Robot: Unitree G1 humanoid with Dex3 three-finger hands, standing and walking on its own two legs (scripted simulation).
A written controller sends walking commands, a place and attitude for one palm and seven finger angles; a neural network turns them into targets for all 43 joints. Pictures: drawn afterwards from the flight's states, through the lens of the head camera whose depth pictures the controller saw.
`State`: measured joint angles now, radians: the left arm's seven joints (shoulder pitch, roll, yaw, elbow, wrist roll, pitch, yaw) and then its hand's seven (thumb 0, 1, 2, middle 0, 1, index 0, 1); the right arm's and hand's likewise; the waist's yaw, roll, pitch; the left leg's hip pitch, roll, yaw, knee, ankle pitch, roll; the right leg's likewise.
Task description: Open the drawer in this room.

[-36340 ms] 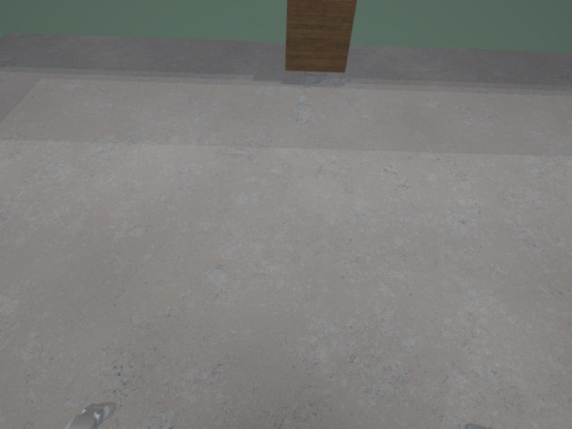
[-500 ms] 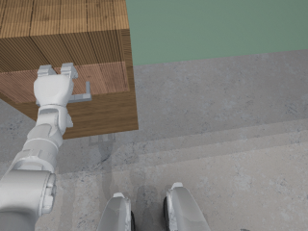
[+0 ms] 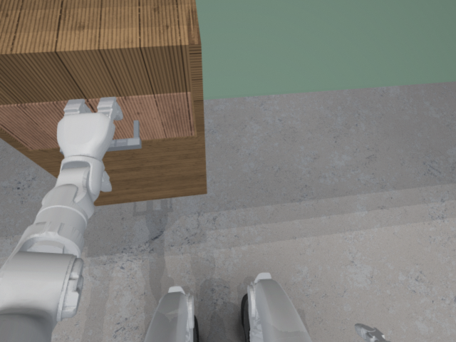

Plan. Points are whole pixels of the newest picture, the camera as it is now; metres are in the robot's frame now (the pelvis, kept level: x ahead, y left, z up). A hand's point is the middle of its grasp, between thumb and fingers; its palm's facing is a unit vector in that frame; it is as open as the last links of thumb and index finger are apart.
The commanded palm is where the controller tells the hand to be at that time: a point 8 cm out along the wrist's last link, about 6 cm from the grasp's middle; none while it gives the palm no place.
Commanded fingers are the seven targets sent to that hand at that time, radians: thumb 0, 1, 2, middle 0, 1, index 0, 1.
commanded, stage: move the hooked fingers above the handle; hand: left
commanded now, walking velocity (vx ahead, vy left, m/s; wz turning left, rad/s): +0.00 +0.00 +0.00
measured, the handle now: (102, 137) +0.52 +0.24 -0.10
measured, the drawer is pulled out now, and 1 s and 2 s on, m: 0.00 0.00 0.00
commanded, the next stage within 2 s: none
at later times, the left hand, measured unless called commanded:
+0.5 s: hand (102, 146) +0.48 +0.21 -0.04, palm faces -0.05 -0.07 -1.00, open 13.8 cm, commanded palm +0.46 +0.22 +0.01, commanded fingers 0.00 -0.50 0.30 -0.30 -1.20 -0.30 -1.20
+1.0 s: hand (104, 141) +0.48 +0.21 -0.03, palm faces -0.01 -0.06 -1.00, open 13.8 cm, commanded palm +0.45 +0.22 +0.01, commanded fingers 0.00 -0.50 0.30 -0.30 -1.20 -0.30 -1.20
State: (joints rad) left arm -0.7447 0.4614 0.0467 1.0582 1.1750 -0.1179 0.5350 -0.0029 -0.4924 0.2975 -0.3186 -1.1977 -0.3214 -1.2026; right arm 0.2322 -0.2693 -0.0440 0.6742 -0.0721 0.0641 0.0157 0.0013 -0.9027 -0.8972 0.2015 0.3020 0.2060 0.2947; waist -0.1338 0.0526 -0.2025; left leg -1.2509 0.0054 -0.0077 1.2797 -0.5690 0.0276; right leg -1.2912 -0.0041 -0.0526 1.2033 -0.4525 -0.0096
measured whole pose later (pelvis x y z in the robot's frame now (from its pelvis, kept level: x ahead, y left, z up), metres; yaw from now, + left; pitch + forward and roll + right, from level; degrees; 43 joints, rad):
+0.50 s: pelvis +0.01 +0.01 +0.01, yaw -1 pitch +30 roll -3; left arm -0.71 0.42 0.03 1.04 1.17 -0.12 0.54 0.00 -0.49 0.30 -0.32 -1.20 -0.32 -1.20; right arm 0.26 -0.25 -0.04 0.69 -0.07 0.09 0.02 0.00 -0.90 -0.90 0.20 0.30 0.21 0.29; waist -0.13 0.05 -0.20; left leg -1.19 0.00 0.01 1.24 -0.57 0.04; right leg -1.23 0.00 -0.04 1.16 -0.45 0.01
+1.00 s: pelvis +0.01 +0.00 +0.01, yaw +0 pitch +29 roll -2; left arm -0.70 0.41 0.02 1.03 1.17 -0.09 0.56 0.00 -0.49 0.30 -0.32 -1.20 -0.32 -1.20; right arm 0.23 -0.25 -0.03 0.68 -0.08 0.10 0.02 0.00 -0.90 -0.90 0.20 0.30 0.21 0.29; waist -0.12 0.05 -0.21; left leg -1.16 0.01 0.00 1.22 -0.57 0.03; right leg -1.20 0.00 -0.04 1.15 -0.46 0.00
